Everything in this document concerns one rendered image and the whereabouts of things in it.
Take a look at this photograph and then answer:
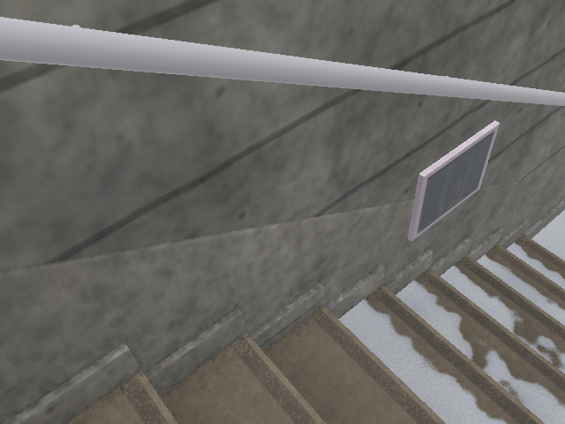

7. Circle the stairs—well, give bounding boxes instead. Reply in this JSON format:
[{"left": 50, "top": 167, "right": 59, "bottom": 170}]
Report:
[{"left": 66, "top": 235, "right": 565, "bottom": 424}]

